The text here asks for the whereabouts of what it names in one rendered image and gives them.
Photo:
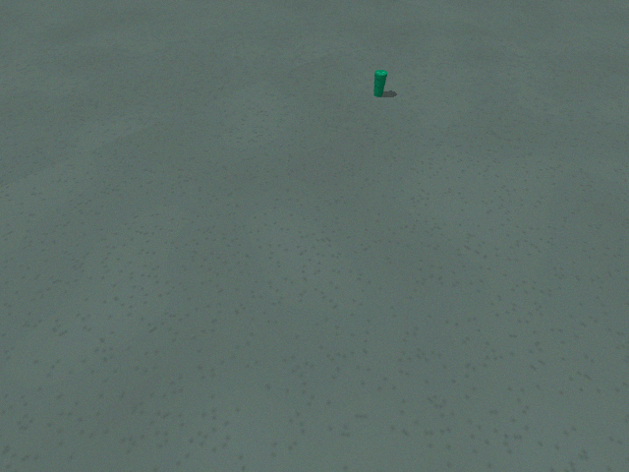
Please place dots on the cup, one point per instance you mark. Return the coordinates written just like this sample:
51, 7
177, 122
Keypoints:
379, 82

